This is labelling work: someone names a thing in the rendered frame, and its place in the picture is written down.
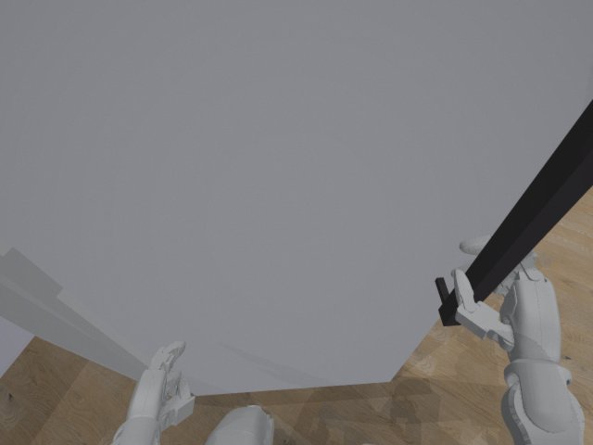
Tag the handle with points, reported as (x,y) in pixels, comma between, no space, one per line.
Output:
(564,179)

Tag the robot right forearm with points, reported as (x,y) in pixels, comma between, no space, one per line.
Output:
(538,409)

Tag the robot left forearm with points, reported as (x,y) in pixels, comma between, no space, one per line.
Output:
(138,431)

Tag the left robot thigh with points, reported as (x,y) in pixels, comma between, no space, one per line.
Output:
(243,426)

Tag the fridge door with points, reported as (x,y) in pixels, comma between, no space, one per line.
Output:
(278,183)

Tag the robot left hand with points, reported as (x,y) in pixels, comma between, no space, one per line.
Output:
(151,393)

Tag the robot right hand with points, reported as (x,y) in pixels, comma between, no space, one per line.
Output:
(530,305)

